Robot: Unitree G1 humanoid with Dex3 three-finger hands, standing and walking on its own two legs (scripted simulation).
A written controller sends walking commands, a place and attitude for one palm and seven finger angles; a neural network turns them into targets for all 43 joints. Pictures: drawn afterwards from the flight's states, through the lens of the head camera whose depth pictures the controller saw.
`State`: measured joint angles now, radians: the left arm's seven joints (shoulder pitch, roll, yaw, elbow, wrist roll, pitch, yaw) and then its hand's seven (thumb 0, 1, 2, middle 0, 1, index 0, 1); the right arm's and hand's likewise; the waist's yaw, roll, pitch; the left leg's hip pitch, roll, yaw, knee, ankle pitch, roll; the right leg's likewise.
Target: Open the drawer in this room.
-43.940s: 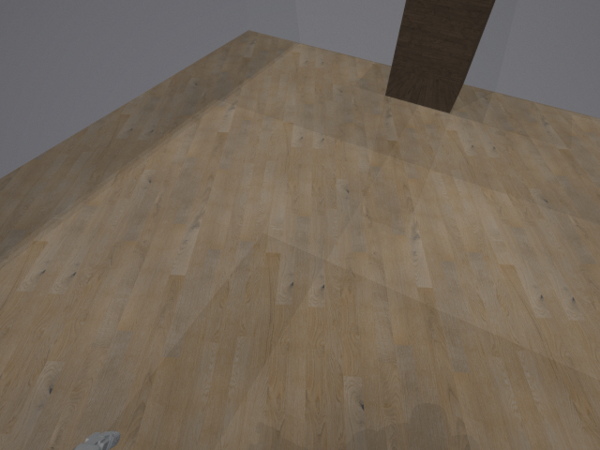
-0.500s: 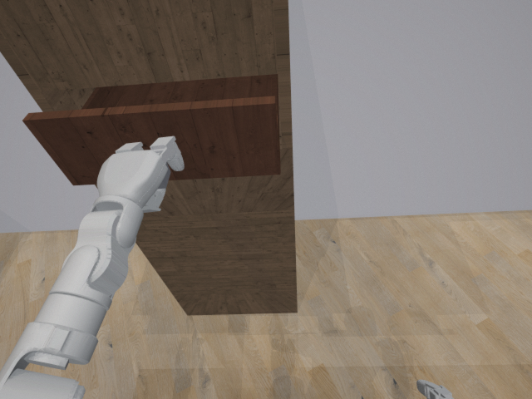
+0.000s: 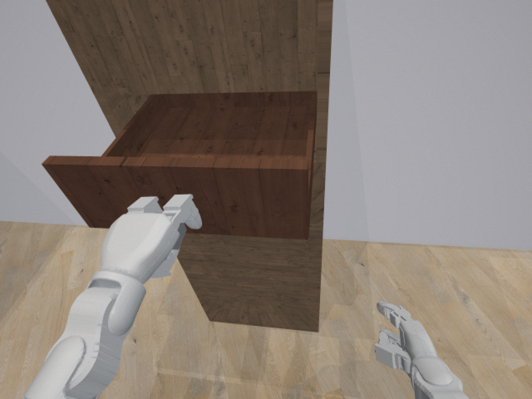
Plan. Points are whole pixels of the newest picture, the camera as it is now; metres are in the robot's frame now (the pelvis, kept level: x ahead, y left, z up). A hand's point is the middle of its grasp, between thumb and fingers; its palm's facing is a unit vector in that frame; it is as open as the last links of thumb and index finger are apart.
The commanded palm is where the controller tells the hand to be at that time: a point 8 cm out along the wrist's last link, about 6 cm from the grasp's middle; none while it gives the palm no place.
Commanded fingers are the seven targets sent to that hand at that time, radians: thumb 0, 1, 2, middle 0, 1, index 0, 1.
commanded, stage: pull the drawer open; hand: left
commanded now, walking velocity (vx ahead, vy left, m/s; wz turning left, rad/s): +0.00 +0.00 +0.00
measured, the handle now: (171, 221) +0.31 +0.18 +0.14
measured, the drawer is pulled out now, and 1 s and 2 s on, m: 0.20 0.30 0.28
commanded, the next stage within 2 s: open the thumb to release the handle in 0.90 s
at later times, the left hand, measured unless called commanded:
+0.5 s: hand (132, 333) +0.16 +0.18 +0.12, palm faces +0.07 -0.14 -0.99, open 6.8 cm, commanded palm +0.11 +0.20 +0.18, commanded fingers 0.00 0.90 0.90 -0.40 -1.35 -0.40 -1.35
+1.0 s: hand (132, 332) +0.16 +0.18 +0.12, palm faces +0.07 -0.14 -0.99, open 6.9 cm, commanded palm +0.14 +0.20 +0.18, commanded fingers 0.00 0.83 0.87 -0.40 -1.34 -0.40 -1.34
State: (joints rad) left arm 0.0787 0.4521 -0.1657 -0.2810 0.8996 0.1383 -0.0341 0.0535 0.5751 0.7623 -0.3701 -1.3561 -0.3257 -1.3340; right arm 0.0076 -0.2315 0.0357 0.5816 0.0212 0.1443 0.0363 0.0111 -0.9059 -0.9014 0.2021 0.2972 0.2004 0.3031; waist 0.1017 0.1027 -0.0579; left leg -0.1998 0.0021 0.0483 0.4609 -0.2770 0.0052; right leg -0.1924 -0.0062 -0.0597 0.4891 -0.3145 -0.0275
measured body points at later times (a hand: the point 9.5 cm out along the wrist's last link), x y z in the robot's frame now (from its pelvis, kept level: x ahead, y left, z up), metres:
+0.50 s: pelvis -0.02 -0.01 +0.00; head -0.04 -0.06 +0.44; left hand +0.15 +0.19 +0.17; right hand +0.19 -0.23 -0.10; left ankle -0.02 +0.12 -0.74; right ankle -0.04 -0.10 -0.74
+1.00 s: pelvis -0.02 -0.01 +0.00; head -0.03 -0.06 +0.44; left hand +0.15 +0.19 +0.17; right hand +0.21 -0.20 -0.10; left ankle -0.02 +0.12 -0.74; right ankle -0.04 -0.10 -0.74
